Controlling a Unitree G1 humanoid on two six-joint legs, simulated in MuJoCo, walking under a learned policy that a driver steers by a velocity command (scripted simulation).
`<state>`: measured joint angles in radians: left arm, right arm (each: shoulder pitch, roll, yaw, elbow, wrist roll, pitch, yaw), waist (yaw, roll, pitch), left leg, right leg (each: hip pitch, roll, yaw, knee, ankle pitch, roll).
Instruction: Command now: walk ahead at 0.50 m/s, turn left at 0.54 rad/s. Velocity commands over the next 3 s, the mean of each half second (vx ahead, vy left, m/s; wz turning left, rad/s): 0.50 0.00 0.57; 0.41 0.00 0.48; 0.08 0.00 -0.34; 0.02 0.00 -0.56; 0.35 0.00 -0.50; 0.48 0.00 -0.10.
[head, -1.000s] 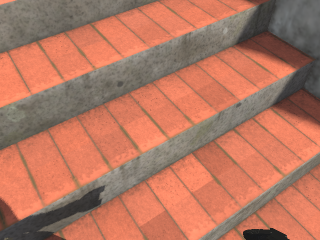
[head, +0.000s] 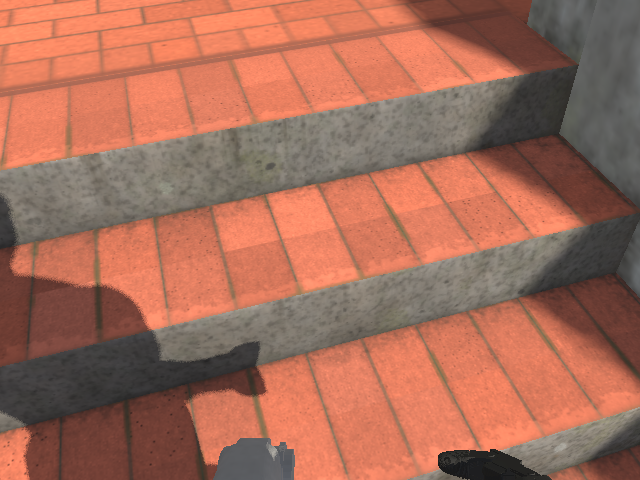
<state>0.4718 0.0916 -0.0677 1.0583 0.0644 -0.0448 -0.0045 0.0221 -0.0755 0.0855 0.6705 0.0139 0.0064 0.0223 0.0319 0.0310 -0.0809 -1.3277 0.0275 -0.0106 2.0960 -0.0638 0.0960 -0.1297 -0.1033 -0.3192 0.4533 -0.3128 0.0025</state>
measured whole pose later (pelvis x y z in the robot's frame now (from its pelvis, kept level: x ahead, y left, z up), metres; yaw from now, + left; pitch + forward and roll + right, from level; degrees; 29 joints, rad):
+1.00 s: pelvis +0.50 +0.14 +0.32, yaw +34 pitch +3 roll -1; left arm 0.44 0.12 -0.03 1.02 0.04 -0.05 0.00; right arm -0.03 -0.11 0.06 0.62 -0.02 -0.04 0.02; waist 0.05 0.05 -0.05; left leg -1.08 0.06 -0.07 1.61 0.05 0.05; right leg -0.27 -0.08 -0.21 0.52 -0.30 0.00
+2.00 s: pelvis +0.70 +0.25 +0.47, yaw +1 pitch +2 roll +2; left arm 0.13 0.17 0.00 0.49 0.01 0.06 0.07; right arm 0.23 -0.19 0.00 0.63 0.01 0.03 -0.05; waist 0.00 0.01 -0.06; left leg -0.61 -0.04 -0.05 1.15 -0.33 -0.09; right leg -0.43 0.15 0.23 0.69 -0.28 -0.06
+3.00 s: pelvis +1.20 +0.12 +0.66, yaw -15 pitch +3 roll -1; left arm 0.48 0.14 -0.03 0.95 0.00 -0.11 -0.02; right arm -0.02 -0.17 0.05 0.63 0.02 -0.08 0.07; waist 0.08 0.05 -0.08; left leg -0.79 0.07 0.01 0.84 0.06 0.07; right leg -0.02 0.03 -0.12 0.24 -0.29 -0.03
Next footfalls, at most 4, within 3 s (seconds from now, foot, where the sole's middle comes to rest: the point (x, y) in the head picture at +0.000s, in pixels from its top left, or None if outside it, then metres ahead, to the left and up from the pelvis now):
0.14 left None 0.22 0.09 -0.61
0.66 right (331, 405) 0.59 0.05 -0.45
1.14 left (148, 452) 0.49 0.35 -0.45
1.48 right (262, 255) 0.79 0.17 -0.28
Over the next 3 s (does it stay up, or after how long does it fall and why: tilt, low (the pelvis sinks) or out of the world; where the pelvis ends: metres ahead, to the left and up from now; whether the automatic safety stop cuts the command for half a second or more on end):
stays up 1.20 0.12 0.66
